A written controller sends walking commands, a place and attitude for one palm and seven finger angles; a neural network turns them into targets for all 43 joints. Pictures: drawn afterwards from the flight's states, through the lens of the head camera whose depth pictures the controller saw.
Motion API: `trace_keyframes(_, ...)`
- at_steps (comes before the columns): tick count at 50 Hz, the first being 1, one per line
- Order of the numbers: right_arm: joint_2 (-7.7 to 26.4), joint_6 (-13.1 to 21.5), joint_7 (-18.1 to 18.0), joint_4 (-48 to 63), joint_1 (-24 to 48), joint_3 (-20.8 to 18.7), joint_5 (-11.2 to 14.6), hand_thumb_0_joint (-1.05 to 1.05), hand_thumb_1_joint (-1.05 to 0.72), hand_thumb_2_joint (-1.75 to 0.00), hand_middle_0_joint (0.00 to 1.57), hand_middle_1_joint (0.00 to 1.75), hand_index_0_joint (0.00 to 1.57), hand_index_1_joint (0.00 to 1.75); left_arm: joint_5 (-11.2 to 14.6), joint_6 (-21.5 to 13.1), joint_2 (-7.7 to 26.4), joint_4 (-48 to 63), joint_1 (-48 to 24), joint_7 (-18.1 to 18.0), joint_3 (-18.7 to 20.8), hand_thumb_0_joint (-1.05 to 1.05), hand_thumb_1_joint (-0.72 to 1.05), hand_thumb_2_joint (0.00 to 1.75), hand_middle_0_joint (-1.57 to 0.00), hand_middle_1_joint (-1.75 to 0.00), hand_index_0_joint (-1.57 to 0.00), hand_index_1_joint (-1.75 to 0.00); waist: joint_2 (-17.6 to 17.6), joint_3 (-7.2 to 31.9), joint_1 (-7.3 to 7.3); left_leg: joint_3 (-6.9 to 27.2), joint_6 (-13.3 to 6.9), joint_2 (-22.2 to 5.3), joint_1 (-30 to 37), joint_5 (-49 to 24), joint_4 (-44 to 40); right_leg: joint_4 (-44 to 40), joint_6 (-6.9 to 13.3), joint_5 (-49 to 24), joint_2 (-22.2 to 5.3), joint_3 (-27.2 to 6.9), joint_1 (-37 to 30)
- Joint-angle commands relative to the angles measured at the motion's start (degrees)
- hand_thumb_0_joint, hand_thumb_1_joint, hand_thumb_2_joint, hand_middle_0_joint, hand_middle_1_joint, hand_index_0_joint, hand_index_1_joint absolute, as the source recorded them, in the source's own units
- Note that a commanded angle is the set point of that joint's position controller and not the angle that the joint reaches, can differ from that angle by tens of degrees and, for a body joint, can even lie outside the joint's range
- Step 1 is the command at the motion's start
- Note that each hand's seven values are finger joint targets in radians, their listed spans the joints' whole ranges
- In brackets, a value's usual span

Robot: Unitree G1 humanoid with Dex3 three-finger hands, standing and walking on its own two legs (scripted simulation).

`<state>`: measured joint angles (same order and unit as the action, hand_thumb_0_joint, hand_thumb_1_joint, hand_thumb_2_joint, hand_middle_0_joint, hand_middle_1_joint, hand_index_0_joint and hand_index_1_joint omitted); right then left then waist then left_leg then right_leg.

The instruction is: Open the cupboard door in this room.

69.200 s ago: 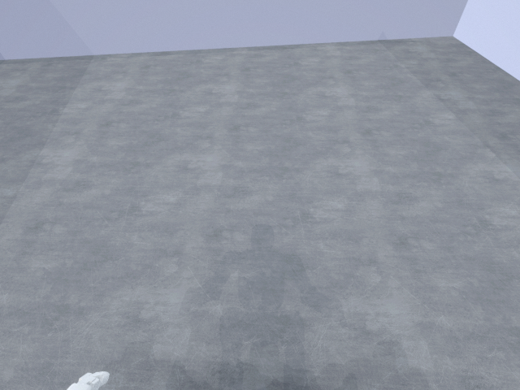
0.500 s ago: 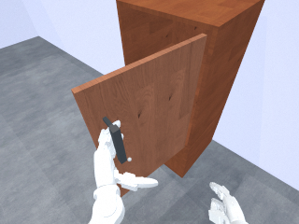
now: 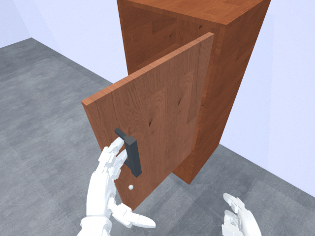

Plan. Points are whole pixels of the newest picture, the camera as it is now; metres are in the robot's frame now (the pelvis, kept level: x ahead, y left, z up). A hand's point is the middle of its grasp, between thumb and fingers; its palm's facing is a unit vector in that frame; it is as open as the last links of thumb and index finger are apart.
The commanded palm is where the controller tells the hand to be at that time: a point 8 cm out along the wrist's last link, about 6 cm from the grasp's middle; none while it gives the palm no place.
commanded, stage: slide the hand sideways off the handle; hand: left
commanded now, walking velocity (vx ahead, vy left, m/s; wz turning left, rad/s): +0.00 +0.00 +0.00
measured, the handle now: (128, 153) +0.29 +0.09 +0.09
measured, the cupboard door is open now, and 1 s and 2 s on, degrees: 86 85 85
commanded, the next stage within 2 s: draw the hand back to the body in 0.64 s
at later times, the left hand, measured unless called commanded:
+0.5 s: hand (107, 204) +0.17 +0.11 +0.09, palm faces +0.09 -1.00 -0.03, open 16.2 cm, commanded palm +0.13 +0.17 +0.09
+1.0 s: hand (82, 204) +0.17 +0.16 +0.11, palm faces +0.08 -1.00 -0.06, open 16.3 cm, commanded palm +0.13 +0.21 +0.12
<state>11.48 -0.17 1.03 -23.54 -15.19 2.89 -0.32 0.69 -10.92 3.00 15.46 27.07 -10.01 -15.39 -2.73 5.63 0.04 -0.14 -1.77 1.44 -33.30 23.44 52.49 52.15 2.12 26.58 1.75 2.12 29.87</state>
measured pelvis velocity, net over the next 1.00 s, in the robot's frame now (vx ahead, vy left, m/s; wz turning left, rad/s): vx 0.01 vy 0.00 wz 0.02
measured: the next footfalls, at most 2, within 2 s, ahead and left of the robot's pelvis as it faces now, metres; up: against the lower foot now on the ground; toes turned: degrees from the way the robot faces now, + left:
none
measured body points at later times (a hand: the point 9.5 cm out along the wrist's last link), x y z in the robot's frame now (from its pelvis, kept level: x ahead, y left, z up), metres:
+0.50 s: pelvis +0.02 -0.01 -0.01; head +0.03 -0.03 +0.44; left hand +0.16 +0.17 +0.09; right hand +0.21 -0.23 -0.08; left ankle +0.04 +0.10 -0.69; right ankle +0.00 -0.10 -0.69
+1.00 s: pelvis +0.01 +0.00 -0.01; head +0.01 -0.01 +0.44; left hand +0.16 +0.21 +0.11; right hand +0.20 -0.21 -0.07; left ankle +0.04 +0.10 -0.69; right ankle +0.00 -0.10 -0.69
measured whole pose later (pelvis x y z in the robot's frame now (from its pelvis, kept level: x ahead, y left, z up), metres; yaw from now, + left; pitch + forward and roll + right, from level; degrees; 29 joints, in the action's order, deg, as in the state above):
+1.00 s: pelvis +0.01 +0.00 -0.01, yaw +1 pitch +6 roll -2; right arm 11.6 4.0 -3.7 -22.9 -15.9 1.4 2.8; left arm 12.5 -13.4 11.1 27.0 41.1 5.1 1.3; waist -4.1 8.0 -1.9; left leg 1.6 -1.7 1.1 -37.3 26.2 57.3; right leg 54.8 2.1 28.7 2.3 3.9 32.4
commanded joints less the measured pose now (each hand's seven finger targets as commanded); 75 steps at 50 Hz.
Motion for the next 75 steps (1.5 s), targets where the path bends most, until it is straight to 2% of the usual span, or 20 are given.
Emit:
trace_keyframes(1, 5.7, 4.2, -0.4, 11.4, 6.9, -2.6, 0.2, 0.00, -0.90, -0.90, 0.20, 0.30, 0.20, 0.30, 1.0, -4.9, 0.4, 16.0, 2.7, 1.2, 2.6, 0.00, -0.50, 0.30, -0.15, -0.30, -0.15, -0.30, 4.2, 3.5, -0.73, 2.2, -0.1, -0.7, 3.4, -3.5, -8.2, -10.5, -0.1, -5.8, -0.5, -1.0, 0.9)
trace_keyframes(10, 6.5, 6.2, -1.3, 11.4, 4.7, -3.5, 0.4, 0.00, -0.90, -0.90, 0.20, 0.30, 0.20, 0.30, 3.5, -8.9, 5.2, 19.6, 8.2, 6.2, 7.3, 0.00, -0.50, 0.30, -0.15, -0.30, -0.15, -0.30, 5.4, 4.6, 0.06, 2.5, -0.4, -0.3, 0.3, -4.8, -4.1, -8.9, -0.7, -8.4, -0.6, -2.7, 2.3)
trace_keyframes(12, 6.6, 6.7, -1.5, 11.8, 4.6, -3.6, 0.6, 0.00, -0.90, -0.90, 0.20, 0.30, 0.20, 0.30, 4.3, -9.4, 4.5, 20.5, 9.0, 7.4, 6.8, 0.00, -0.50, 0.30, -0.15, -0.30, -0.15, -0.30, 4.5, 4.7, 0.26, 2.4, -0.4, -0.2, 0.0, -4.8, -3.7, -8.3, -0.9, -8.6, -0.7, -2.4, 3.0)
trace_keyframes(16, 6.1, 6.8, -1.9, 11.5, 4.3, -4.0, 0.9, 0.00, -0.90, -0.90, 0.20, 0.30, 0.20, 0.30, 6.0, -9.3, 6.6, 20.4, 15.7, 9.0, 11.0, 0.00, -0.50, 0.30, -0.15, -0.30, -0.15, -0.30, 4.6, 7.5, -1.28, 2.1, -0.2, 0.1, -0.6, -7.6, -2.8, -7.3, -1.2, -14.2, -1.1, -3.0, 0.1)
trace_keyframes(22, 5.6, 6.1, -2.5, 11.4, 5.0, -4.4, 1.4, 0.00, -0.90, -0.90, 0.20, 0.30, 0.20, 0.30, 7.9, -9.2, 7.3, 21.9, 19.3, 11.3, 13.4, 0.00, -0.50, 0.30, -0.15, -0.30, -0.15, -0.30, 5.8, 7.0, -1.21, 2.2, -0.1, 0.3, -1.8, -9.3, -1.8, -6.5, -2.3, -20.6, -1.5, -3.6, -1.0)
trace_keyframes(24, 5.6, 6.1, -2.8, 11.3, 5.3, -4.5, 1.4, 0.00, -0.90, -0.90, 0.20, 0.30, 0.20, 0.30, 8.6, -9.5, 7.9, 21.4, 19.8, 12.3, 14.5, 0.00, -0.50, 0.30, -0.15, -0.30, -0.15, -0.30, 6.4, 5.1, -0.90, 2.3, -0.1, 0.3, -2.7, -8.1, -1.3, -7.2, -2.6, -19.4, -1.8, -4.3, 0.0)
trace_keyframes(30, 6.0, 6.8, -3.9, 10.7, 5.0, -5.1, 1.9, 0.00, -0.90, -0.90, 0.20, 0.30, 0.20, 0.30, 11.4, -12.3, 10.0, 21.9, 21.1, 16.6, 17.0, 0.00, -0.50, 0.30, -0.15, -0.30, -0.15, -0.30, 6.4, 6.6, -0.91, 2.8, 0.0, 0.3, -3.5, -8.5, 0.5, -7.0, -3.0, -19.7, -2.2, -5.4, 0.1)
trace_keyframes(35, 6.6, 7.8, -4.3, 11.2, 5.3, -4.9, 2.1, 0.00, -0.90, -0.90, 0.20, 0.30, 0.20, 0.30, 12.3, -13.1, 9.1, 22.2, 18.1, 18.4, 15.3, 0.00, -0.50, 0.30, -0.15, -0.30, -0.15, -0.30, 2.4, 5.2, -0.55, 2.9, -0.2, 0.2, -3.4, -6.2, 0.4, -6.9, -1.9, -11.8, -1.5, -4.0, 3.9)
trace_keyframes(37, 6.6, 8.1, -4.3, 11.5, 5.0, -4.9, 2.2, 0.00, -0.90, -0.90, 0.20, 0.30, 0.20, 0.30, 12.0, -12.8, 8.3, 22.4, 17.6, 18.1, 14.1, 0.00, -0.50, 0.30, -0.15, -0.30, -0.15, -0.30, 2.4, 5.8, -0.40, 3.1, -0.3, 0.1, -2.7, -5.8, 0.0, -6.5, -1.6, -10.2, -1.2, -3.1, 4.8)
trace_keyframes(40, 6.5, 7.7, -4.6, 12.1, 4.9, -5.0, 2.5, 0.00, -0.90, -0.90, 0.20, 0.30, 0.20, 0.30, 11.4, -10.9, 12.0, 24.3, 17.9, 16.1, 17.5, 0.00, -0.50, 0.30, -0.15, -0.30, -0.15, -0.30, 2.7, 8.0, -1.76, 3.3, -0.4, -0.2, -1.6, -6.0, -1.6, -6.6, -1.1, -8.7, -0.6, -2.4, 2.8)
trace_keyframes(46, 5.9, 7.2, -5.1, 11.9, 6.3, -4.1, 3.0, 0.00, -0.90, -0.90, 0.20, 0.30, 0.20, 0.30, 11.8, -6.2, 11.7, 23.0, 16.0, 14.5, 19.4, 0.00, -0.50, 0.30, -0.15, -0.30, -0.15, -0.30, 4.8, 2.8, -1.47, 3.1, -0.5, -0.5, -1.2, -2.5, -4.0, -10.4, -1.2, -2.6, -0.4, -2.4, 3.3)
trace_keyframes(47, 6.2, 7.5, -5.2, 11.7, 6.4, -4.0, 3.2, 0.00, -0.90, -0.90, 0.20, 0.30, 0.20, 0.30, 12.2, -5.8, 12.2, 23.6, 14.2, 14.6, 20.3, 0.00, -0.50, 0.30, -0.15, -0.30, -0.15, -0.30, 3.5, 2.5, -1.52, 3.3, -0.4, -0.6, -0.6, -2.2, -4.7, -10.8, -1.1, -1.9, -0.3, -2.1, 3.2)
trace_keyframes(57, 7.1, 10.8, -5.8, 9.3, 6.1, -2.8, 3.5, 0.00, -0.90, -0.90, 0.20, 0.30, 0.20, 0.30, 13.9, -0.8, 14.7, 26.6, 10.0, 16.5, 23.0, 0.00, -0.50, 0.30, -0.15, -0.30, -0.15, -0.30, 0.2, 1.8, -2.03, 4.9, -0.1, -1.2, 4.9, -3.4, -10.4, -12.2, -0.7, -4.6, 0.4, 0.9, 0.2)
trace_keyframes(62, 7.3, 11.9, -5.6, 8.1, 6.4, -2.7, 3.6, 0.00, -0.90, -0.90, 0.20, 0.30, 0.20, 0.30, 14.6, 1.8, 15.7, 27.8, 9.4, 16.8, 25.2, 0.00, -0.32, 0.37, -0.16, -0.30, -0.16, -0.30, -0.2, 2.4, -2.50, 5.3, 0.3, -1.4, 7.6, -6.1, -12.3, -12.7, -0.6, -8.1, 0.7, 2.0, -1.9)
trace_keyframes(63, 7.0, 10.7, -7.0, 8.5, 6.1, -2.7, 2.8, 0.00, -0.90, -0.90, 0.20, 0.30, 0.20, 0.30, 6.2, 2.8, 24.9, 30.5, 8.4, 10.4, 27.6, 0.00, -0.29, 0.39, -0.16, -0.30, -0.16, -0.30, -0.7, 2.1, -4.27, 4.9, 0.3, -2.0, 8.1, -5.4, -14.4, -16.6, 0.2, -7.8, -1.0, -2.3, -4.1)
trace_keyframes(64, 5.9, 10.2, -7.6, 8.1, 6.0, -2.2, 2.3, 0.00, -0.90, -0.90, 0.20, 0.30, 0.20, 0.30, 5.7, 4.0, 20.8, 29.2, 10.4, 7.7, 26.3, 0.00, -0.26, 0.40, -0.16, -0.30, -0.16, -0.30, 0.3, 0.1, -3.21, 4.3, 0.3, -1.6, 8.9, -5.8, -14.7, -18.3, 0.2, -7.6, -1.5, -2.1, -4.5)
trace_keyframes(65, 6.1, 10.0, -7.8, 7.7, 6.3, -2.3, 2.3, 0.00, -0.90, -0.90, 0.20, 0.30, 0.20, 0.30, 5.2, 4.9, 21.1, 28.7, 10.7, 6.4, 27.2, 0.00, -0.22, 0.42, -0.16, -0.30, -0.16, -0.30, 2.5, 0.0, -3.45, 4.3, 0.3, -1.7, 9.2, -6.1, -14.8, -19.3, 0.1, -7.2, -1.5, -2.0, -5.1)
trace_keyframes(66, 5.9, 9.5, -7.8, 7.2, 6.1, -2.0, 2.3, 0.00, -0.90, -0.90, 0.20, 0.30, 0.20, 0.30, 4.4, 5.4, 19.1, 27.2, 11.4, 5.8, 25.6, 0.00, -0.18, 0.43, -0.16, -0.30, -0.16, -0.30, 1.9, -1.5, -2.86, 4.0, 0.1, -1.9, 10.5, -7.1, -15.1, -19.6, 0.0, -8.1, -1.5, -1.8, -5.0)
trace_keyframes(69, 6.4, 9.0, -7.5, 6.3, 6.7, -1.7, 2.0, 0.00, -0.90, -0.90, 0.20, 0.30, 0.20, 0.30, 3.0, 5.7, 19.7, 28.2, 8.8, 4.1, 25.6, 0.00, -0.08, 0.48, -0.16, -0.30, -0.16, -0.30, -2.0, -1.8, -2.62, 5.1, 0.5, -2.5, 13.7, -8.0, -18.6, -20.3, -0.1, -9.2, -1.5, -0.8, -7.3)
trace_keyframes(75, 6.9, 9.5, -7.5, 3.7, 8.4, -1.6, 1.3, 0.00, -0.90, -0.90, 0.20, 0.30, 0.20, 0.30, 2.2, 5.7, 23.1, 27.2, 6.2, 2.1, 29.7, 0.00, 0.13, 0.57, -0.17, -0.30, -0.17, -0.30, -0.6, -1.4, -3.21, 5.0, 0.5, -2.5, 18.1, -12.4, -22.9, -23.9, -0.1, -13.0, -1.6, -0.7, -13.6)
